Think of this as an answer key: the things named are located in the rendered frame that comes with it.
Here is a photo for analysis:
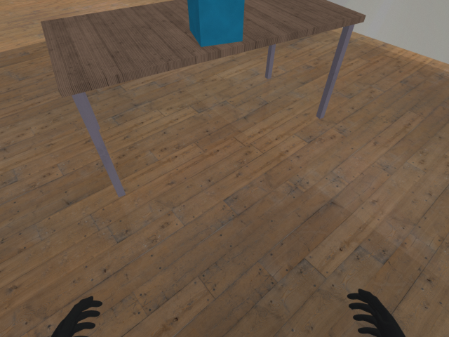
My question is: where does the carton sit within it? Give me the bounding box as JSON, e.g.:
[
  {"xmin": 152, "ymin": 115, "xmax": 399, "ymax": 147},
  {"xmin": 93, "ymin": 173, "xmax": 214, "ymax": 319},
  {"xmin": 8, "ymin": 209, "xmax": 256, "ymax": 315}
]
[{"xmin": 187, "ymin": 0, "xmax": 245, "ymax": 47}]

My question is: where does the table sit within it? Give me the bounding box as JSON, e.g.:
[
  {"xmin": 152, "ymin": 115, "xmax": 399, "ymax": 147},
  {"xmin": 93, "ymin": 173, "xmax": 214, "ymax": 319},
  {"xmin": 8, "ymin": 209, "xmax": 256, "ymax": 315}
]
[{"xmin": 41, "ymin": 0, "xmax": 366, "ymax": 197}]

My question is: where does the right robot hand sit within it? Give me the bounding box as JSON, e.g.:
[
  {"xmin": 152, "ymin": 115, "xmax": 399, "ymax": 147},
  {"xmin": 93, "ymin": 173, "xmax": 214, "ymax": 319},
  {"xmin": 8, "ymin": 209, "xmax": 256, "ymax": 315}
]
[{"xmin": 347, "ymin": 289, "xmax": 406, "ymax": 337}]

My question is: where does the left robot hand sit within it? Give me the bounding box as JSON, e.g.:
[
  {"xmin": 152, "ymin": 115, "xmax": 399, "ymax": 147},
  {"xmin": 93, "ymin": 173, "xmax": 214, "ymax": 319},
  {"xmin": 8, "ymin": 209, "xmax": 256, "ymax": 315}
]
[{"xmin": 51, "ymin": 296, "xmax": 102, "ymax": 337}]

